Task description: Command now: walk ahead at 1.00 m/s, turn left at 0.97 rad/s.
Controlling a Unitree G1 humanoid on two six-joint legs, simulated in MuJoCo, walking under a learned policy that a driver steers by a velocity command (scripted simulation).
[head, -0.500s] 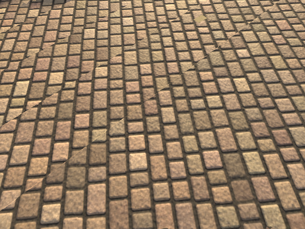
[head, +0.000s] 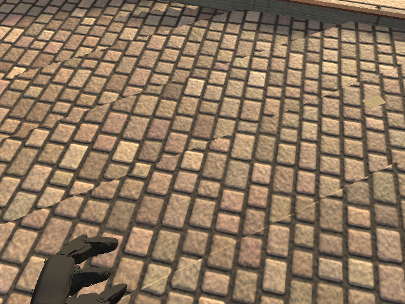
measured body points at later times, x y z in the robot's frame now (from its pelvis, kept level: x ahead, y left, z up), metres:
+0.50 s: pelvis +0.43 +0.04 -0.02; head +0.46 +0.05 +0.43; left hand +0.31 +0.28 -0.14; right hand +0.72 -0.10 -0.11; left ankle +0.50 +0.08 -0.71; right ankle +0.25 -0.18 -0.58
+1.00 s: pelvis +0.88 +0.22 -0.01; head +0.89 +0.23 +0.44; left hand +0.74 +0.48 -0.14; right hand +1.13 +0.06 -0.13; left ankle +0.74 +0.27 -0.65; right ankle +0.93 +0.14 -0.74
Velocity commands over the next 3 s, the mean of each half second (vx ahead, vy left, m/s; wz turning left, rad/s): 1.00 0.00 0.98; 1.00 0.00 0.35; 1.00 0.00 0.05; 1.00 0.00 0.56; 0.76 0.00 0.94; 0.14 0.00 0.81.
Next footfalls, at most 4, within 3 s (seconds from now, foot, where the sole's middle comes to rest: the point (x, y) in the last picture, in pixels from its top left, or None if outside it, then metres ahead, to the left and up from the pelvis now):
0.44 left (160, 281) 0.53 0.10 -0.75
0.86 right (139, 177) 0.97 0.16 -0.78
1.28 left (39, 146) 1.20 0.59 -0.81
1.68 right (24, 79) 1.69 0.74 -0.85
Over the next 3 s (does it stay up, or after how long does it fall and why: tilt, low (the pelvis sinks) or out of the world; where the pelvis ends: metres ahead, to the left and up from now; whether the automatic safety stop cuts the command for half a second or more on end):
stays up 1.97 1.39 -0.08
